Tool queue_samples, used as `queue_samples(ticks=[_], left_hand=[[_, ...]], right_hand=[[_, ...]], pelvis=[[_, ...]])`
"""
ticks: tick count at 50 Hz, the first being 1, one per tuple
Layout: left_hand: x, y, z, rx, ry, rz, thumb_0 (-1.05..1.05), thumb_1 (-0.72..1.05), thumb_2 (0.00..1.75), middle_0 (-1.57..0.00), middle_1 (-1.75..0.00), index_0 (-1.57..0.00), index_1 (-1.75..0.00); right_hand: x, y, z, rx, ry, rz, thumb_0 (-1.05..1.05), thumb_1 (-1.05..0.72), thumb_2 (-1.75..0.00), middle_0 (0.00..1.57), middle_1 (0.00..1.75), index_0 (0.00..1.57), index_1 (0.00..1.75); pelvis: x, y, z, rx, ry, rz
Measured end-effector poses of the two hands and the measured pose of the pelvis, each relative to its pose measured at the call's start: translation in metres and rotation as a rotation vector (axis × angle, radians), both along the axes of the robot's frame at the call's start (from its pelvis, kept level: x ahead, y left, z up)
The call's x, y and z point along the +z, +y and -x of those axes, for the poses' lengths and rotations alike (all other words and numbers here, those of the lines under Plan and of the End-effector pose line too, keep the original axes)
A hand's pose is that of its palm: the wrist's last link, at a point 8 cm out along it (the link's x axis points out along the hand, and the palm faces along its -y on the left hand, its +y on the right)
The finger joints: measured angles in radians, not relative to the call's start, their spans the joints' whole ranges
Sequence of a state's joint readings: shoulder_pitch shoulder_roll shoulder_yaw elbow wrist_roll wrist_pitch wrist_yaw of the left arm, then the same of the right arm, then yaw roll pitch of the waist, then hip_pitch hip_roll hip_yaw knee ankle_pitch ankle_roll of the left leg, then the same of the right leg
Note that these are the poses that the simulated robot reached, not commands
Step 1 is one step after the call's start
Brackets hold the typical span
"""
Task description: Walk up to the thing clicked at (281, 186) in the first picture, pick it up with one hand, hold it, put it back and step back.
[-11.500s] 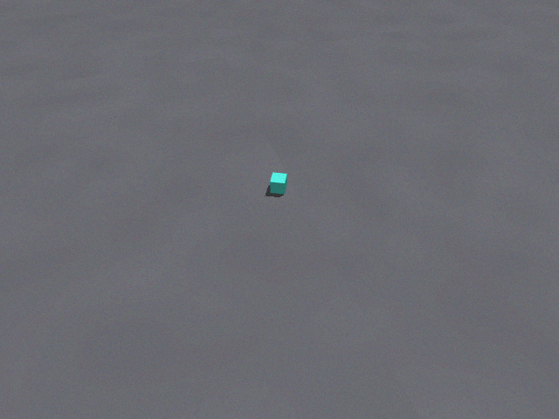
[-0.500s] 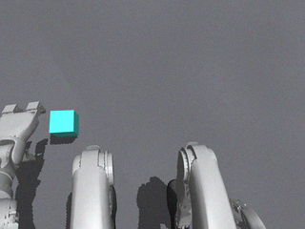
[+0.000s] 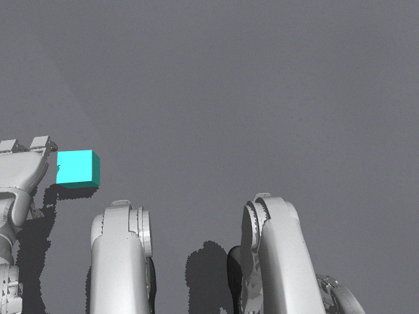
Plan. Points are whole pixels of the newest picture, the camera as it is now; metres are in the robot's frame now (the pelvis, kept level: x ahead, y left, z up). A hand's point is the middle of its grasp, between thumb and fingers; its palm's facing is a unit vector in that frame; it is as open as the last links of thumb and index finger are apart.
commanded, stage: rise first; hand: left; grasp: from above
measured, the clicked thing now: (79, 169) +0.43 +0.31 -0.30
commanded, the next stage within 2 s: approach in 0.12 s
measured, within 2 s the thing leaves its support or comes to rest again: neither
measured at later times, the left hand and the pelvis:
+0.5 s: hand (60, 171) +0.40 +0.31 -0.19, palm faces -0.45 -0.06 -0.89, open 14.1 cm; pelvis +0.00 +0.00 -0.02, yaw -1 degrees
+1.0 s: hand (53, 190) +0.36 +0.32 -0.19, palm faces -0.60 -0.16 -0.78, open 13.8 cm; pelvis +0.00 +0.00 +0.00, yaw -1 degrees
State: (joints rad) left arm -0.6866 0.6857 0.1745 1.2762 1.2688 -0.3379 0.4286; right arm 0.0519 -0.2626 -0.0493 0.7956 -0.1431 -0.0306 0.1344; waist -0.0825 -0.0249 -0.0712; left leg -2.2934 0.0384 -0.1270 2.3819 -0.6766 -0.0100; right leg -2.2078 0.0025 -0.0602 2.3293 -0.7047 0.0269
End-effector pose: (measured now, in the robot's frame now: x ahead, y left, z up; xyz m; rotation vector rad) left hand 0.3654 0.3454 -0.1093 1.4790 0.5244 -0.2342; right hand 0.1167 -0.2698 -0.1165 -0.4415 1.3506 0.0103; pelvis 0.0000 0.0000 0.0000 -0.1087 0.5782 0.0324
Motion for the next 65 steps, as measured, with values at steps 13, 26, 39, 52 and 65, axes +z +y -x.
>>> queue_samples(ticks=[13,26,39,52,65], left_hand=[[-0.007,-0.003,-0.006,0.002,0.008,0.003,0.00,-0.52,0.98,-0.09,-1.00,-0.09,-0.99],[-0.027,-0.040,-0.044,-0.088,-0.034,0.006,0.00,-0.53,0.99,-0.09,-1.01,-0.09,-1.00],[0.003,-0.054,-0.097,0.001,-0.035,-0.083,0.00,-0.55,1.01,-0.09,-0.99,-0.08,-0.99],[-0.032,-0.020,0.005,-0.028,0.123,0.100,0.00,-0.45,0.92,-0.15,-0.97,-0.16,-0.95],[-0.023,-0.007,0.000,-0.034,-0.140,-0.021,0.00,-0.48,0.96,-0.16,-0.93,-0.15,-0.93]], right_hand=[[-0.005,-0.001,0.004,-0.005,0.010,-0.002,0.00,-0.91,-0.90,0.20,0.30,0.20,0.30],[-0.005,-0.006,0.022,0.004,0.025,0.029,0.00,-0.91,-0.89,0.20,0.30,0.20,0.30],[0.000,-0.003,0.064,-0.123,0.079,-0.006,0.00,-0.91,-0.89,0.20,0.30,0.20,0.30],[0.002,-0.007,0.049,-0.019,0.131,0.018,0.00,-0.90,-0.89,0.20,0.30,0.20,0.30],[-0.001,0.003,-0.042,0.108,-0.118,0.069,0.00,-0.91,-0.89,0.20,0.30,0.20,0.30]], pelvis=[[-0.006,-0.001,-0.002,-0.003,-0.005,-0.002],[-0.017,-0.001,0.000,-0.009,-0.009,0.001],[-0.006,-0.001,-0.004,-0.020,0.023,-0.001],[-0.006,-0.001,0.002,-0.009,-0.026,0.014],[-0.024,0.006,0.005,0.008,-0.040,0.010]])
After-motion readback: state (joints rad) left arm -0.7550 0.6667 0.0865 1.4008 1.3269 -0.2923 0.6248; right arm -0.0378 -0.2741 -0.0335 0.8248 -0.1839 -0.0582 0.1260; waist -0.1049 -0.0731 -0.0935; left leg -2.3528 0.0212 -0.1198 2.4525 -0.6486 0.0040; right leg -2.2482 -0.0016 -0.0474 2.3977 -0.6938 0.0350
